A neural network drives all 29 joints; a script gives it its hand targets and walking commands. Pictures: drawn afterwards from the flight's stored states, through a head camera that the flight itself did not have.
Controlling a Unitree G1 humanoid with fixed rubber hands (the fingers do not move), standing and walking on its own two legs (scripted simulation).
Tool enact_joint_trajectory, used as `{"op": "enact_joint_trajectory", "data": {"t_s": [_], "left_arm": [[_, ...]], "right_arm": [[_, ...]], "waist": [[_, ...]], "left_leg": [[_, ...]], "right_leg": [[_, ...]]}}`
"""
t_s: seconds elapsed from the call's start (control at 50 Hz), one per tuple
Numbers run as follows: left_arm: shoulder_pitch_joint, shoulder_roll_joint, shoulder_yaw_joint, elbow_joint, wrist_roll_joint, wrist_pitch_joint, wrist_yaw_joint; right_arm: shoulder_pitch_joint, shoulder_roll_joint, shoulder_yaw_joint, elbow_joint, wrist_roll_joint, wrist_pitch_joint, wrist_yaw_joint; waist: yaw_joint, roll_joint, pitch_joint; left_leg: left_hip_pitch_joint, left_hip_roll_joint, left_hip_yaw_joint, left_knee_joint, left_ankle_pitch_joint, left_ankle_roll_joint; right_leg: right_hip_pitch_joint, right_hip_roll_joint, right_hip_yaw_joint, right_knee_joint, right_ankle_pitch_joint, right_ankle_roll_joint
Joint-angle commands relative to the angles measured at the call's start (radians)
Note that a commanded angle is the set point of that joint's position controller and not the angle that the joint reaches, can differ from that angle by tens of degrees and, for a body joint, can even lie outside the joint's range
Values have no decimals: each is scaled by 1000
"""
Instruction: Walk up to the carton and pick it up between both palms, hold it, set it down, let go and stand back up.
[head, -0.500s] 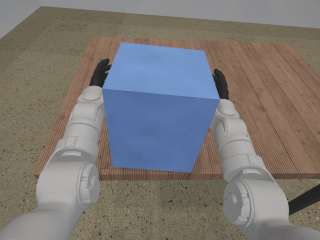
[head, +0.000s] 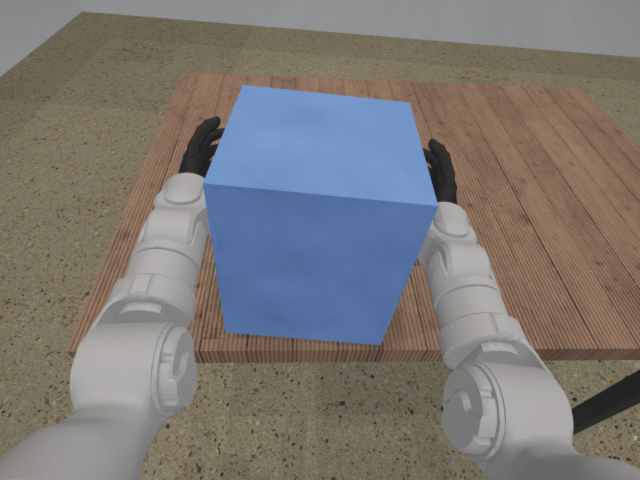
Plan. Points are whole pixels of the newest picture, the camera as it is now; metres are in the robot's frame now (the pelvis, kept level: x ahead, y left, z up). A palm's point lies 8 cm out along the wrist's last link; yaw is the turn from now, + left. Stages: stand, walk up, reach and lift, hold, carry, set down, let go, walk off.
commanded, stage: set down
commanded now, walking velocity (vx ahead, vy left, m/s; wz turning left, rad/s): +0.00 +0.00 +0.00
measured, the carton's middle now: (314, 221) +0.42 -0.01 +0.11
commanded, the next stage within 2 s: none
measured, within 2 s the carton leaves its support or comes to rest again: rests again in 0.58 s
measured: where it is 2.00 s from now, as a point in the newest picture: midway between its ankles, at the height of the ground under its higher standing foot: outside the picture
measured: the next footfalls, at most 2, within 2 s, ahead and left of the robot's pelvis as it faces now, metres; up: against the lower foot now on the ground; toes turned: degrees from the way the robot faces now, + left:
none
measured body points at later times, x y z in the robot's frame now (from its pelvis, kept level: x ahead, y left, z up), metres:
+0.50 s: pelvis -0.01 +0.00 +0.00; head +0.03 +0.02 +0.44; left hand +0.47 +0.14 +0.15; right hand +0.42 -0.16 +0.12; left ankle -0.04 +0.11 -0.75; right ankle +0.01 -0.14 -0.75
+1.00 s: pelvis -0.05 -0.01 -0.01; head -0.03 +0.02 +0.44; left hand +0.41 +0.18 +0.15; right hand +0.37 -0.15 +0.14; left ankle -0.04 +0.10 -0.75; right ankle +0.01 -0.14 -0.75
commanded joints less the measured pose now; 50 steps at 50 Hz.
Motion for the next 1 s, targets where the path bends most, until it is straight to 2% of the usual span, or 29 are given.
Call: {"op": "enact_joint_trajectory", "data": {"t_s": [0.0, 0.08, 0.1, 0.12, 0.16, 0.2, 0.22, 0.26, 0.34, 0.4, 0.48, 0.52, 0.56, 0.62, 0.7, 0.82, 0.92, 0.98], "left_arm": [[-682, -467, -206, -103, -34, -77, -212], [-710, -285, -156, -75, -45, -99, -185], [-720, -304, -149, -86, -35, -108, -183], [-722, -265, -131, -87, -35, -114, -173], [-709, -150, -104, -105, -49, -116, -142], [-687, -3, -69, -131, -68, -104, -94], [-686, 50, -83, -186, -93, -90, -64], [-698, 36, -144, -265, -134, -52, -30], [-675, 68, -205, -351, -164, 32, -1], [-645, 143, -217, -429, -198, 114, 18], [-557, 183, -191, -515, -223, 203, 21], [-513, 207, -173, -539, -216, 234, 15], [-504, 232, -161, -544, -204, 254, 11], [-468, 256, -152, -552, -209, 268, 1], [-491, 285, -154, -543, -241, 244, -6], [-555, 343, -171, -432, -261, 200, -6], [-470, 358, -170, -414, -249, 201, -11], [-423, 355, -169, -419, -242, 197, -21]], "right_arm": [[-652, 415, 214, -135, -19, -52, 97], [-612, 223, 124, -103, -41, -66, 81], [-608, 247, 97, -109, -68, -71, 78], [-587, 207, 71, -95, -80, -73, 70], [-551, 82, 44, -93, -74, -86, 48], [-500, -87, 0, -82, -61, -98, 5], [-496, -150, 4, -127, -34, -105, -21], [-511, -130, 46, -160, 17, -97, -54], [-526, -138, 122, -214, 109, -65, -86], [-540, -203, 188, -318, 192, -29, -112], [-500, -203, 222, -466, 247, 1, -152], [-481, -216, 236, -516, 260, 8, -166], [-477, -237, 245, -530, 262, 18, -175], [-444, -248, 258, -526, 263, 29, -188], [-441, -233, 240, -520, 257, 39, -201], [-492, -227, 221, -465, 250, 67, -194], [-422, -228, 232, -448, 265, 76, -192], [-372, -225, 237, -443, 273, 73, -189]], "waist": [[-125, 165, -746], [-139, 182, -759], [-143, 174, -746], [-140, 177, -736], [-126, 191, -757], [-121, 190, -751], [-120, 193, -781], [-117, 197, -791], [-89, 221, -807], [-70, 203, -842], [-56, 133, -847], [-44, 114, -853], [-36, 123, -848], [-29, 124, -794], [-32, 115, -757], [-15, 126, -718], [10, 148, -676], [13, 157, -658]], "left_leg": [[13, -67, 31, -21, 472, -93], [52, -60, 40, -3, 495, -108], [68, -58, 39, 1, 499, -108], [75, -54, 40, 6, 508, -113], [94, -47, 48, 28, 554, -125], [111, -39, 53, 52, 593, -137], [125, -34, 55, 75, 633, -145], [140, -27, 56, 112, 687, -147], [194, -20, 62, 154, 759, -146], [185, -26, 63, 174, 788, -138], [8, -53, 68, 149, 675, -94], [-20, -55, 68, 140, 653, -86], [-7, -54, 69, 144, 642, -89], [31, -51, 66, 152, 622, -96], [3, -45, 69, 133, 511, -87], [-85, -34, 68, 95, 291, -69], [-100, -29, 67, 78, 244, -66], [-85, -29, 64, 76, 242, -66]], "right_leg": [[514, 10, -22, 154, 548, 25], [468, 11, -34, 156, 513, 15], [447, 10, -39, 149, 491, 17], [433, 10, -42, 149, 476, 16], [408, 14, -45, 153, 482, 12], [381, 23, -48, 159, 486, 7], [368, 33, -50, 167, 514, 3], [330, 52, -46, 177, 542, -2], [270, 67, -40, 184, 546, -14], [273, 78, -37, 201, 581, -17], [386, 67, -11, 240, 688, -9], [410, 68, -10, 247, 704, -1], [393, 74, -15, 242, 671, 3], [346, 79, -26, 224, 599, 7], [320, 75, -31, 215, 501, 12], [299, 63, -32, 209, 327, 5], [335, 60, -29, 212, 308, -1], [337, 60, -29, 207, 299, -4]]}}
